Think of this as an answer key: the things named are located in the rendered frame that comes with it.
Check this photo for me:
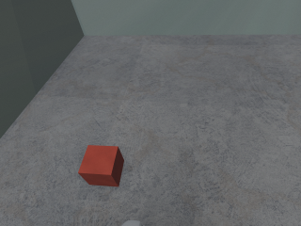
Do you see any carton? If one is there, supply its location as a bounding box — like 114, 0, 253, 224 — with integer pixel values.
78, 145, 124, 187

